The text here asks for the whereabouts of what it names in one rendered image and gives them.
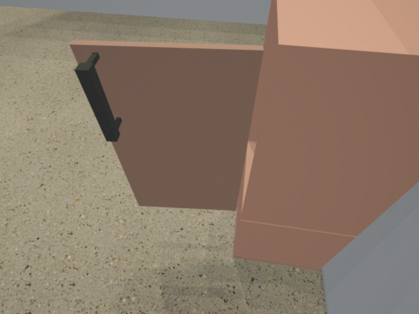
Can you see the cupboard door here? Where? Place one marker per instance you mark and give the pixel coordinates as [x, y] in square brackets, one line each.
[186, 113]

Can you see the handle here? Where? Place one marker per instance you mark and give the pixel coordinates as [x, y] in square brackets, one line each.
[90, 82]

